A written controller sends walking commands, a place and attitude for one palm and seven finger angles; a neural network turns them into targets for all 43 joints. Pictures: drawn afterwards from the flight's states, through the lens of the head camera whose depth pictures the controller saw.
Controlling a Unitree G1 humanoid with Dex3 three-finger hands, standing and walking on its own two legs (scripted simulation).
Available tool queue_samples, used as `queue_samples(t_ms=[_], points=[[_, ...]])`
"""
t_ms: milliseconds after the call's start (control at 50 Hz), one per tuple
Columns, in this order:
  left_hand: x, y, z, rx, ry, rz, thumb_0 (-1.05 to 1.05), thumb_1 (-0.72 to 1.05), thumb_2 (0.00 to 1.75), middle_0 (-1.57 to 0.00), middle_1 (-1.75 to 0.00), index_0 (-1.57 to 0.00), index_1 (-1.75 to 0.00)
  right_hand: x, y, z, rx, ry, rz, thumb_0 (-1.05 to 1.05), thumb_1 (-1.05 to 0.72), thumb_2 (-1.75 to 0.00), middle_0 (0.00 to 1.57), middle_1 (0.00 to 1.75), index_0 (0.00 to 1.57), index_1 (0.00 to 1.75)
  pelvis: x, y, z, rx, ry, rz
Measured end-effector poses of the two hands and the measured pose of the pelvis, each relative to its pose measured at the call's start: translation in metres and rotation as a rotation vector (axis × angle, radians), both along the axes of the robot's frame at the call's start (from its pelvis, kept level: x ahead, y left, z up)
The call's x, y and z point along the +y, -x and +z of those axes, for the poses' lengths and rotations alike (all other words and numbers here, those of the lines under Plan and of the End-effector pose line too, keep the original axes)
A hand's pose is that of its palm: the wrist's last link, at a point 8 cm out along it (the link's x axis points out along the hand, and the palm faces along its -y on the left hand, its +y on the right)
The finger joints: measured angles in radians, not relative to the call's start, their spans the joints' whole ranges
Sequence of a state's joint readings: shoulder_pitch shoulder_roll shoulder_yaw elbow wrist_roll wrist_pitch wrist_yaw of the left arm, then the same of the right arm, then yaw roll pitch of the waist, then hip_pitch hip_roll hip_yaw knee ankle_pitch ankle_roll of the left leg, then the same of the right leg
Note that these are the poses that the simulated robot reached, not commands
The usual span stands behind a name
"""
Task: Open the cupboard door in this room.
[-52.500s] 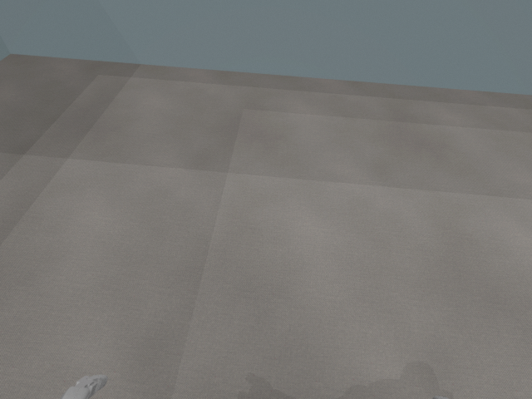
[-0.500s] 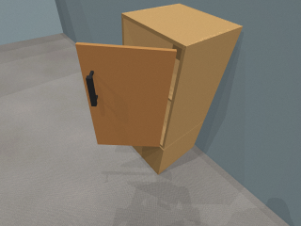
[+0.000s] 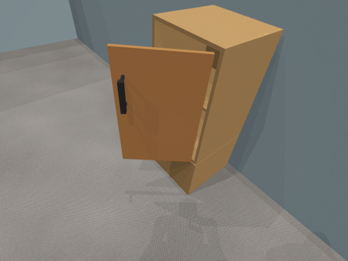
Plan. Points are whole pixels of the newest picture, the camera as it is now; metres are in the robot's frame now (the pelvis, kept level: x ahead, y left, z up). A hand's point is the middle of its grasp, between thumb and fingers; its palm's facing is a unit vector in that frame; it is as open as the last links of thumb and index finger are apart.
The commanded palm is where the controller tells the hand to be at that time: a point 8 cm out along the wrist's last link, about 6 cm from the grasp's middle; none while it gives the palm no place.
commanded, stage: come to a stop and stand still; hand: left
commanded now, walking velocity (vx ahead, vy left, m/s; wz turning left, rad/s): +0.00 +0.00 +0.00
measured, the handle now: (123, 94) +0.67 +0.23 +0.01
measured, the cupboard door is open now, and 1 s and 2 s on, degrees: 50 50 50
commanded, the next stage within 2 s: look again from close up in 0.42 s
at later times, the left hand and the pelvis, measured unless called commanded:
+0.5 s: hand out of the picture -0.05 +0.18 -0.17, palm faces +0.03 -0.99 -0.17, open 7.4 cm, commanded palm none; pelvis -0.02 +0.01 +0.01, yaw -1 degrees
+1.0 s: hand out of the picture +0.01 +0.15 -0.17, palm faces +0.00 -0.99 -0.14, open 7.3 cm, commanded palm none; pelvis +0.01 -0.01 +0.01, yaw -2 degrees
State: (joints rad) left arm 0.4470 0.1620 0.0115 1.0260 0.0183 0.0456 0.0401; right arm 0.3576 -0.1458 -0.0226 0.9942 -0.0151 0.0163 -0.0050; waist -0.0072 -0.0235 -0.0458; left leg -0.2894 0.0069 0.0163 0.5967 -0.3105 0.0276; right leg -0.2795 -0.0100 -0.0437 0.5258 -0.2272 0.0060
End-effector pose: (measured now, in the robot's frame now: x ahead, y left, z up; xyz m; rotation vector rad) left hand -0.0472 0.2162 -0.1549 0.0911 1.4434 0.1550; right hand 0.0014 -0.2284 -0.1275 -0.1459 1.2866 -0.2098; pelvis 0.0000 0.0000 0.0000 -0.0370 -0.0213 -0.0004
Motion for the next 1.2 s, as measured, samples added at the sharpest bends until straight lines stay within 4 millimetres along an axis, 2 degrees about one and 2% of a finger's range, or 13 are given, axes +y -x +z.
queue_samples(t_ms=[40,140,260,440,540,640,740,900,1060,1200], points=[[0.002,-0.005,-0.004,-0.02,0.017,-0.001,0.01,0.91,0.89,-0.2,-0.3,-0.2,-0.3,0.008,0.008,0.001,0.017,0.01,0.005,0.0,-0.91,-0.9,0.2,0.3,0.2,0.3,0.006,0.006,0.0,-0.003,-0.011,0.006],[0.007,-0.018,0.001,-0.085,0.036,-0.014,0.01,0.91,0.89,-0.2,-0.3,-0.2,-0.3,0.026,0.022,0.005,0.051,-0.001,0.023,0.0,-0.91,-0.9,0.2,0.3,0.2,0.3,0.015,0.013,0.006,0.002,-0.018,0.0],[0.011,-0.019,0.006,-0.093,0.029,-0.034,0.0,0.91,0.89,-0.2,-0.3,-0.2,-0.3,0.032,0.029,0.003,0.056,-0.014,0.015,0.01,-0.92,-0.9,0.2,0.3,0.2,0.3,0.02,0.019,0.008,-0.008,-0.026,-0.006],[0.014,-0.003,0.012,-0.047,-0.006,-0.033,0.0,0.91,0.89,-0.2,-0.3,-0.2,-0.3,0.026,0.028,-0.003,0.061,-0.037,0.016,0.01,-0.92,-0.9,0.2,0.3,0.2,0.3,0.014,0.02,0.008,-0.009,-0.031,-0.008],[0.007,0.007,0.014,-0.01,-0.013,-0.024,0.0,0.91,0.89,-0.2,-0.3,-0.2,-0.3,0.018,0.023,-0.004,0.063,-0.04,0.017,0.01,-0.91,-0.9,0.2,0.3,0.2,0.3,0.008,0.017,0.008,-0.002,-0.032,-0.011],[-0.003,0.008,0.015,0.013,-0.003,-0.025,0.0,0.91,0.89,-0.2,-0.3,-0.2,-0.3,0.012,0.019,-0.005,0.069,-0.041,0.014,0.0,-0.91,-0.9,0.2,0.3,0.2,0.3,0.002,0.012,0.008,0.006,-0.032,-0.016],[-0.014,-0.003,0.014,0.009,0.014,-0.031,0.0,0.91,0.89,-0.2,-0.3,-0.2,-0.3,0.008,0.017,-0.004,0.084,-0.042,0.01,0.0,-0.91,-0.9,0.2,0.3,0.2,0.3,-0.003,0.005,0.009,0.013,-0.032,-0.018],[-0.023,-0.036,0.013,-0.038,0.028,-0.052,0.0,0.91,0.89,-0.2,-0.3,-0.2,-0.3,0.009,0.01,-0.002,0.096,-0.045,0.002,0.0,-0.91,-0.9,0.19,0.3,0.2,0.3,-0.007,-0.007,0.01,0.015,-0.033,-0.022],[-0.014,-0.06,0.015,-0.065,0.001,-0.069,0.01,0.92,0.89,-0.2,-0.3,-0.2,-0.3,0.008,0.001,-0.002,0.093,-0.043,-0.007,0.01,-0.92,-0.9,0.2,0.3,0.2,0.3,-0.008,-0.017,0.011,0.008,-0.033,-0.027],[-0.009,-0.07,0.017,-0.076,-0.012,-0.074,0.01,0.91,0.89,-0.2,-0.3,-0.2,-0.3,0.008,-0.006,-0.003,0.093,-0.044,-0.004,0.01,-0.92,-0.9,0.2,0.3,0.2,0.3,-0.007,-0.023,0.012,0.006,-0.034,-0.028]])
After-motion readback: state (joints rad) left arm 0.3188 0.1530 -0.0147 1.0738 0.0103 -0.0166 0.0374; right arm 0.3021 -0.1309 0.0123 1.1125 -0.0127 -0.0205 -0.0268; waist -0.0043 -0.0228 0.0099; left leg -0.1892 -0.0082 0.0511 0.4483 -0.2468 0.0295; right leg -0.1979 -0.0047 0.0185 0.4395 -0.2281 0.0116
